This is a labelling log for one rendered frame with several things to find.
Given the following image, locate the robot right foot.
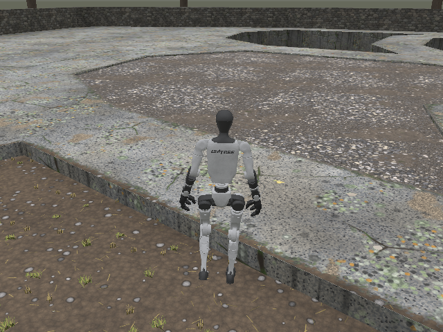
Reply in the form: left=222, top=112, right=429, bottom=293
left=226, top=267, right=236, bottom=284

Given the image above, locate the robot left upper arm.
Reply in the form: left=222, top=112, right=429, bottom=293
left=189, top=139, right=209, bottom=177

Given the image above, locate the right robot shin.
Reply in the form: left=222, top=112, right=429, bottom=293
left=228, top=230, right=239, bottom=275

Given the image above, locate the right robot hand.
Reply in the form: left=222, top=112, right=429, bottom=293
left=246, top=200, right=262, bottom=216

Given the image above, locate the left robot hand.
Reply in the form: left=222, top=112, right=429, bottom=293
left=179, top=194, right=196, bottom=211

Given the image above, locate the left robot forearm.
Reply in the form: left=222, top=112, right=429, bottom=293
left=181, top=166, right=196, bottom=196

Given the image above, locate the right robot forearm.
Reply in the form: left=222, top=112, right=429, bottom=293
left=248, top=170, right=261, bottom=201

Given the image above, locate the robot right upper arm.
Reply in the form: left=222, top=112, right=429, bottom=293
left=238, top=140, right=255, bottom=180

